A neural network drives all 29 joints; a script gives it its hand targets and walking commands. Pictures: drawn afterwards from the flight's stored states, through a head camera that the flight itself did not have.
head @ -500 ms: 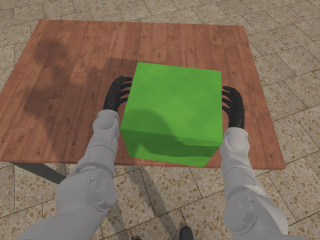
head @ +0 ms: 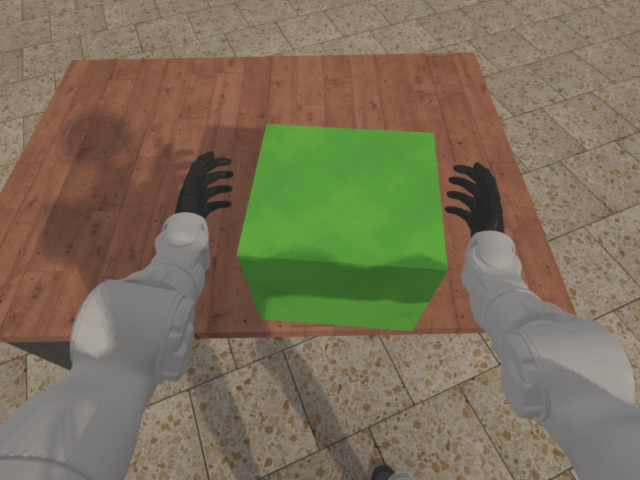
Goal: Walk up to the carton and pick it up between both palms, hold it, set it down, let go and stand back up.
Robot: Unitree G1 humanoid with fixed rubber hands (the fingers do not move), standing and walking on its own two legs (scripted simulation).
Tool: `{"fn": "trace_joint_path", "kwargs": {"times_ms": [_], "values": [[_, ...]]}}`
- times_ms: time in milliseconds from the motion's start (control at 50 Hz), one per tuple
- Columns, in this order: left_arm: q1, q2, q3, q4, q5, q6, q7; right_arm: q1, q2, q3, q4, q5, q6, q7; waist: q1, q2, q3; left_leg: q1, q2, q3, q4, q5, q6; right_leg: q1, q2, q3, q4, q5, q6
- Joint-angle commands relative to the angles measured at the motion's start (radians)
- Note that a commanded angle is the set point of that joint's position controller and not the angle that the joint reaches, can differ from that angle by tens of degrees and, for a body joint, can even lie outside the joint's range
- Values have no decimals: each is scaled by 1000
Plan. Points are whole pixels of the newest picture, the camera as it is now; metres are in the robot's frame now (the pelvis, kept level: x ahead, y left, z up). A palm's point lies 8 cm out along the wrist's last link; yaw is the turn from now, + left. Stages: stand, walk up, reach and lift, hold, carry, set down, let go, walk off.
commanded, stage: set down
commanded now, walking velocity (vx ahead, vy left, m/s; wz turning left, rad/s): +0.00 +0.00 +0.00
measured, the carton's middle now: (342, 231) +0.44 -0.04 +0.00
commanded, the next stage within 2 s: none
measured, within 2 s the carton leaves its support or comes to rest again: neither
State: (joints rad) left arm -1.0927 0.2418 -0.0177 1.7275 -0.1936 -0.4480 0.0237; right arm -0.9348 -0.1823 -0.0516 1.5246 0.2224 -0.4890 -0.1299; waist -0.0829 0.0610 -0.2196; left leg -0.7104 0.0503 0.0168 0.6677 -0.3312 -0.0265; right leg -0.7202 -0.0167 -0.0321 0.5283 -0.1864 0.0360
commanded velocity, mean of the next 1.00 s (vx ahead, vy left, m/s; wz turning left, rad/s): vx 0.00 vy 0.00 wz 0.00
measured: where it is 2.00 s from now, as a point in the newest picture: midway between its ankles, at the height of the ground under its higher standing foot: outside the picture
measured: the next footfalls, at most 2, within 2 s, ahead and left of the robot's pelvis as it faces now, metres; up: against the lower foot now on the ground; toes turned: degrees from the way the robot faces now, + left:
none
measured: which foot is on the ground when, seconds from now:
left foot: down 0.00-1.00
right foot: down 0.00-1.00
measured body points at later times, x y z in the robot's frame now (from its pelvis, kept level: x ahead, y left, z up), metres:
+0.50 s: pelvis -0.04 -0.02 +0.00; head +0.02 -0.01 +0.44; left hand +0.47 +0.16 +0.15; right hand +0.42 -0.25 +0.14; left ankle -0.03 +0.11 -0.72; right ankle +0.02 -0.15 -0.72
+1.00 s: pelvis -0.02 -0.01 +0.02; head +0.01 +0.00 +0.47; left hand +0.42 +0.18 +0.11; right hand +0.38 -0.23 +0.09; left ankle -0.03 +0.11 -0.72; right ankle +0.02 -0.15 -0.72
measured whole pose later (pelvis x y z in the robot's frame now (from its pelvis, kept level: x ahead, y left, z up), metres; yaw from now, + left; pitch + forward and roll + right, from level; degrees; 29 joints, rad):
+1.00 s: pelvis -0.02 -0.01 +0.02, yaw +0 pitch +8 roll -1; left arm -0.89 0.33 -0.11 1.28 -0.29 -0.13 -0.06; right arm -0.72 -0.24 0.09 1.05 0.41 -0.11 -0.16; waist -0.08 0.02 -0.10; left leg -0.38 0.05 0.03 0.49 -0.25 -0.02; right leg -0.40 -0.01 -0.03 0.38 -0.12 0.02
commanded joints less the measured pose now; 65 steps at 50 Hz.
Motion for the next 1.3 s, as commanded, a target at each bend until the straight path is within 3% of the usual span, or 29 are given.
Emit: {"fn": "trace_joint_path", "kwargs": {"times_ms": [0, 80, 120, 180, 220, 240, 280, 340, 380, 500, 620, 700, 780, 860, 920, 980, 1060, 1140, 1280], "values": [[-399, 137, -139, -119, -132, -19, -12, -370, -190, 80, -93, 131, 19, 27, -49, 27, -517, 302, -53, 19, 33, 564, -99, 169, 73, -64, 50, 359, -29], [-477, 142, -238, -218, -217, -12, -13, -429, -232, 98, -178, 175, 62, 61, -60, 97, -630, 375, -47, 3, 66, 614, -121, 61, 78, -86, 57, 300, -44], [-503, 152, -261, -268, -226, 7, -13, -445, -258, 114, -209, 206, 95, 82, -43, 139, -684, 413, -43, -1, 64, 627, -124, 39, 78, -91, 54, 277, -52], [-520, 162, -282, -270, -232, 62, -20, -476, -290, 113, -210, 216, 146, 99, -43, 132, -675, 393, -46, -1, 41, 514, -105, 16, 70, -87, 42, 205, -54], [-538, 194, -279, -244, -251, 91, -26, -512, -278, 146, -245, 227, 187, 101, -26, 55, -644, 308, -59, 7, 24, 410, -64, 63, 55, -67, 46, 180, -39], [-546, 198, -286, -244, -260, 103, -29, -522, -274, 147, -258, 231, 203, 99, -26, 48, -637, 267, -65, 10, 9, 367, -53, 93, 49, -57, 48, 182, -34], [-552, 253, -267, -284, -280, 118, -35, -514, -251, 143, -388, 215, 241, 86, -17, -60, -741, 162, -86, 27, 6, 265, -2, 253, 35, -17, 61, 228, -3], [-552, 307, -239, -236, -274, 170, -46, -560, -233, 131, -393, 180, 312, 49, -44, -152, -651, 15, -103, 25, -63, 114, 42, 450, 11, 32, 66, 230, 10], [-554, 315, -231, -209, -261, 207, -54, -568, -214, 122, -370, 167, 355, 21, -53, -163, -550, -24, -110, 22, -105, 57, 54, 489, 4, 54, 45, 186, 2], [-633, 289, -277, -214, -278, 269, -57, -610, -219, 80, -387, 151, 415, -10, -75, -25, -493, 172, -88, 14, -146, 101, 8, 355, 21, -6, -22, 147, -39], [-562, 251, -261, -229, -220, 319, -77, -532, -220, 88, -290, 162, 451, -19, -94, 58, -420, 355, -72, -1, -163, 262, -31, 329, 36, -29, -92, 201, -54], [-440, 233, -208, -293, -153, 315, -96, -416, -209, 124, -297, 193, 423, -25, -70, 78, -418, 494, -66, -8, -145, 465, -49, 365, 51, -31, -131, 285, -50], [-293, 233, -113, -388, -81, 286, -105, -277, -184, 166, -373, 218, 363, -31, -17, 45, -383, 559, -72, -1, -137, 603, -46, 459, 63, -28, -144, 351, -39], [-243, 246, -56, -537, -74, 269, -91, -227, -182, 155, -556, 208, 331, -35, 14, 0, -336, 553, -76, 19, -165, 551, -43, 520, 67, -29, -146, 326, -23], [-235, 245, -56, -657, -112, 277, -75, -231, -197, 102, -712, 166, 337, -35, 7, -31, -357, 539, -79, 32, -188, 437, -37, 529, 71, -32, -139, 270, -19], [-198, 238, -61, -733, -143, 293, -68, -205, -198, 53, -797, 117, 351, -37, -4, -49, -399, 532, -78, 36, -192, 370, -30, 540, 72, -28, -128, 246, -25], [-79, 233, -32, -761, -112, 326, -87, -90, -165, 50, -765, 91, 369, -51, -7, -53, -371, 537, -79, 37, -196, 401, -27, 614, 69, -11, -131, 286, -29], [47, 221, 18, -793, -42, 364, -113, 44, -125, 84, -705, 117, 372, -66, 8, -33, -231, 567, -80, 34, -221, 442, -30, 671, 65, -3, -162, 299, -27], [144, 171, 40, -869, -2, 398, -116, 140, -83, 69, -769, 102, 363, -69, 38, -10, -42, 574, -71, 35, -267, 333, -30, 655, 62, -13, -201, 149, -38]]}}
